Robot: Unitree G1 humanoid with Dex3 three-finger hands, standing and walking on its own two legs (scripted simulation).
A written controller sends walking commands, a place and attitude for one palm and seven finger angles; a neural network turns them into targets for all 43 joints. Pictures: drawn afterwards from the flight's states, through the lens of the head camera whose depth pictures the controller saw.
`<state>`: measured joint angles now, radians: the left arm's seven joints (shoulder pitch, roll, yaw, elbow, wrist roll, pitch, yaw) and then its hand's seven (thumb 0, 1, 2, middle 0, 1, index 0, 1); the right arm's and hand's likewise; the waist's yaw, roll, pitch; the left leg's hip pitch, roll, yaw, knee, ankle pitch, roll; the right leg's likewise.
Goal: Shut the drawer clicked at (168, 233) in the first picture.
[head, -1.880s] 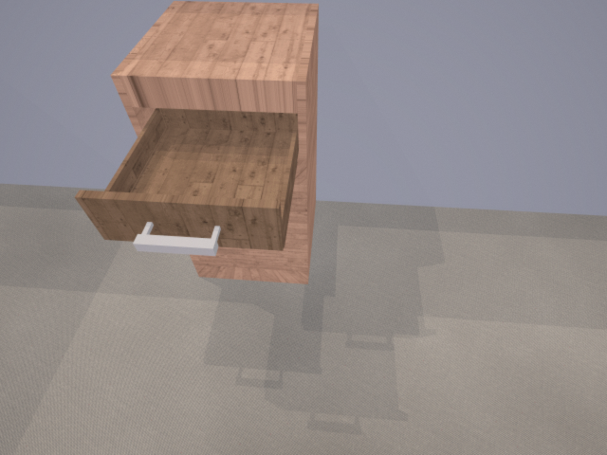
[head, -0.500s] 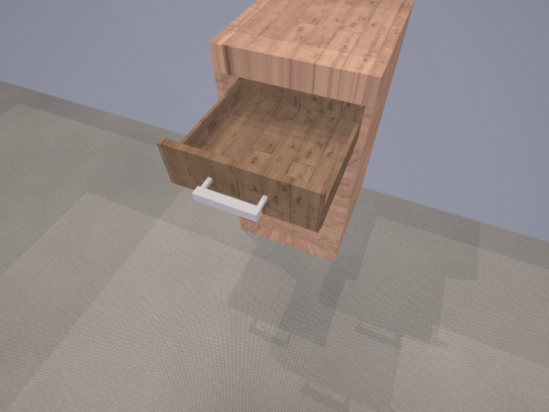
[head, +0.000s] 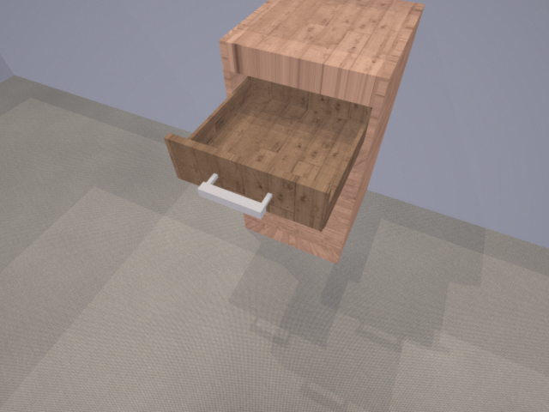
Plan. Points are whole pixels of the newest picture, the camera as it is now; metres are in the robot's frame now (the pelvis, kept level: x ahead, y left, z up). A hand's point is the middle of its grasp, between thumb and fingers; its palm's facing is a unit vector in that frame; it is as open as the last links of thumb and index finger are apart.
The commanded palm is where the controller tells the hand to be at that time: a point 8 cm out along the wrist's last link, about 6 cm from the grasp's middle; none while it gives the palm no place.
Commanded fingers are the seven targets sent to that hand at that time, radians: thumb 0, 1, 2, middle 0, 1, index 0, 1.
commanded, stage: look at it before walking up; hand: left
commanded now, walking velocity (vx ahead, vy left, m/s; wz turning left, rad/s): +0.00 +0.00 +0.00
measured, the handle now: (236, 193) +0.54 +0.12 -0.08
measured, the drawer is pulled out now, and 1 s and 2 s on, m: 0.30 0.30 0.30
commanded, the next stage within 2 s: turn to face it in 0.26 s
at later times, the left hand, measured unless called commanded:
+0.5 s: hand out of the picture +0.02 +0.18 -0.17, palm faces +0.03 -0.98 -0.21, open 7.4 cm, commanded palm none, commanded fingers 0.00 0.90 0.90 -0.20 -0.30 -0.20 -0.30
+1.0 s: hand out of the picture +0.08 +0.15 -0.15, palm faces -0.18 -0.94 -0.30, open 7.4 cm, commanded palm none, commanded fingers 0.00 0.90 0.90 -0.20 -0.30 -0.20 -0.30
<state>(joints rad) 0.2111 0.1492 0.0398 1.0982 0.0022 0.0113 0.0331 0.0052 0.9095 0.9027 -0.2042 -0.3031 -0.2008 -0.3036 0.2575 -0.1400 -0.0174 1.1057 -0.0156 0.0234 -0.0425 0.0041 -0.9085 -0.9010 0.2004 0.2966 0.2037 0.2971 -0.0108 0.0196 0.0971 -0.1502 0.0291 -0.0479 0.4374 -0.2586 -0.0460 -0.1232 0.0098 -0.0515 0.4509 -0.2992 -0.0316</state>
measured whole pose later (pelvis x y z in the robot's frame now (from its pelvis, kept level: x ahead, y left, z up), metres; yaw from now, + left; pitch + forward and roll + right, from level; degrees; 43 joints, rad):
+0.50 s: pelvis +0.00 +0.00 +0.00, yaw -2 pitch -1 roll +0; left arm 0.23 0.14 0.05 1.11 0.01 0.02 0.02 0.01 0.91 0.90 -0.20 -0.30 -0.20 -0.30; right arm 0.24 -0.15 -0.02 1.09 -0.02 0.02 -0.05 0.00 -0.91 -0.90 0.20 0.30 0.20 0.30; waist 0.00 0.02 0.10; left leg -0.15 0.05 -0.01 0.44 -0.26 -0.05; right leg -0.13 0.03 -0.02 0.44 -0.28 -0.03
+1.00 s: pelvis -0.02 -0.04 +0.01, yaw -16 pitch +0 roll +3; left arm 0.21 0.18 0.08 0.97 0.02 0.04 0.02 0.00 0.91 0.90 -0.20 -0.30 -0.20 -0.30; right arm 0.08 -0.23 -0.07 0.98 -0.01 0.07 -0.05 0.01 -0.91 -0.90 0.20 0.30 0.20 0.30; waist 0.02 0.01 0.14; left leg -0.47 0.03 -0.01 1.08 -0.38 -0.07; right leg -0.19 0.08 0.08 0.43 -0.23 -0.10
